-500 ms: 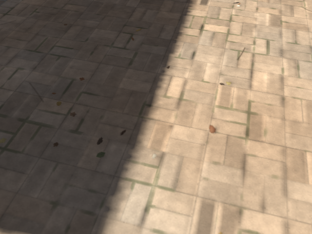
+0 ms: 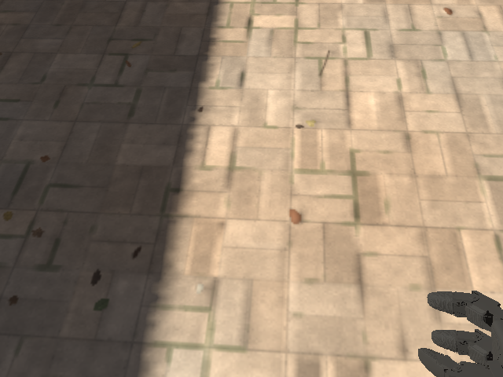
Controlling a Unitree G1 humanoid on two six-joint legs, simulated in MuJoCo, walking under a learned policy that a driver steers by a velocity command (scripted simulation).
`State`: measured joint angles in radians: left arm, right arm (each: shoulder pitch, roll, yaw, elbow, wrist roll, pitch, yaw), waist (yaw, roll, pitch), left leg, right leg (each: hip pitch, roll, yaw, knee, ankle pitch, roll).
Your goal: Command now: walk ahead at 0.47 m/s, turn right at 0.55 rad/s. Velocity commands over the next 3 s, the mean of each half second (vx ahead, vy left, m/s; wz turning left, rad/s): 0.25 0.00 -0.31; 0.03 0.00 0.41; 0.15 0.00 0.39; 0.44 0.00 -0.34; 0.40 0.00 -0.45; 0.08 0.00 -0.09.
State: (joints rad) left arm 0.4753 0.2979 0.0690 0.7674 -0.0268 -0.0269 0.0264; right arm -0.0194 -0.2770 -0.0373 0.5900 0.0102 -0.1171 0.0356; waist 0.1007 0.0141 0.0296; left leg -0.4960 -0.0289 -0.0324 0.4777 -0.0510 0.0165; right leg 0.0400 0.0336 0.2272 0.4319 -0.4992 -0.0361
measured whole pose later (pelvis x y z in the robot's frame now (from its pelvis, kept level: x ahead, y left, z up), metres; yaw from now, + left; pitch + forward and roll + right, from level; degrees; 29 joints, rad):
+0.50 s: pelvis +0.19 -0.03 +0.01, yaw -7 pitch +1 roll +1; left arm 0.08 0.24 0.02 0.60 0.03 -0.02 0.00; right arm 0.23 -0.30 -0.04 0.83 0.02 -0.03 0.01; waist -0.05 0.02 0.06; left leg -0.28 0.03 0.00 0.82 -0.58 -0.05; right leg -0.43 -0.01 -0.01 0.55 -0.15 -0.03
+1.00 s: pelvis +0.21 +0.01 +0.02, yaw +8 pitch +2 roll -3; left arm 0.09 0.32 0.10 0.74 0.01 0.03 0.06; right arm 0.24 -0.29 -0.05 0.71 0.00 0.02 -0.02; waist -0.02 -0.03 0.05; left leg -0.27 -0.02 -0.05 0.48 -0.24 0.06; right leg -0.56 0.01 0.03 1.11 -0.38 0.06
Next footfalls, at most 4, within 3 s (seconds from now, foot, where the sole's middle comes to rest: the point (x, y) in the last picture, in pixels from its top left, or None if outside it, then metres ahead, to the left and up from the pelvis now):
0.42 right None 0.31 -0.15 -0.76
0.80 left None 0.25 0.09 -0.76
1.32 right None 0.31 -0.12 -0.76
1.72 left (209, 372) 0.44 0.21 -0.76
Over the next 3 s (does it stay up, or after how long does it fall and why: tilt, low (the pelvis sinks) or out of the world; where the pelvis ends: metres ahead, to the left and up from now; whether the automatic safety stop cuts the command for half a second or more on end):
stays up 0.87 0.07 0.01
